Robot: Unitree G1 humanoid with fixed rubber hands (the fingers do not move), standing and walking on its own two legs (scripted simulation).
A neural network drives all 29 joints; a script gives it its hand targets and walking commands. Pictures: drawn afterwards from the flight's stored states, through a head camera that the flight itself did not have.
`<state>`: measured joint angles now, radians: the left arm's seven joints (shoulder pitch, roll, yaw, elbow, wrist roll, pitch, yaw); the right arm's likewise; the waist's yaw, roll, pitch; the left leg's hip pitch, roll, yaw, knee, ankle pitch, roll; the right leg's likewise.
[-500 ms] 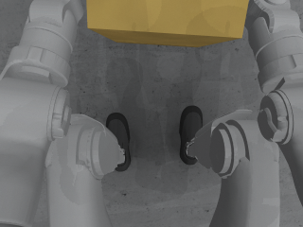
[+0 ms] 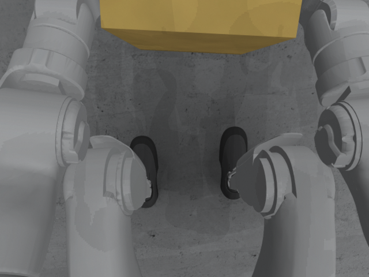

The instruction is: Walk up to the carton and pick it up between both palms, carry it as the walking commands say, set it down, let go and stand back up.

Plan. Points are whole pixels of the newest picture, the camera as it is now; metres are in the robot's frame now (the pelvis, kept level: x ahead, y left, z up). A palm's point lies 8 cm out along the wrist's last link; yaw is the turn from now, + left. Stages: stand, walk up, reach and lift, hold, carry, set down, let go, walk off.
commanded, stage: reach and lift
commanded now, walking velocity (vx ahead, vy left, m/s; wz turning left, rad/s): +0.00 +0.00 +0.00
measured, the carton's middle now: out of the picture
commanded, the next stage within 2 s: none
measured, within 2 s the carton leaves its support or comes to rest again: leaves its support in 0.46 s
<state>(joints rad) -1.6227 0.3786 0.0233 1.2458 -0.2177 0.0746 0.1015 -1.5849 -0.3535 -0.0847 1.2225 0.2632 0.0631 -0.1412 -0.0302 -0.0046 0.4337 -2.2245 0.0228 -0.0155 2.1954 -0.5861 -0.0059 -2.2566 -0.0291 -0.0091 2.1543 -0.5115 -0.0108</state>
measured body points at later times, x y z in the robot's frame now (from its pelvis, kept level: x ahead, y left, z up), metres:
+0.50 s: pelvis +0.01 +0.00 -0.01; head +0.38 +0.01 +0.25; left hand +0.58 +0.15 -0.16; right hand +0.57 -0.18 -0.16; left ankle +0.11 +0.13 -0.34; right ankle +0.13 -0.12 -0.34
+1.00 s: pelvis +0.01 +0.00 +0.04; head +0.36 +0.00 +0.32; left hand +0.58 +0.15 -0.09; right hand +0.57 -0.18 -0.09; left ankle +0.11 +0.13 -0.34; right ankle +0.13 -0.12 -0.34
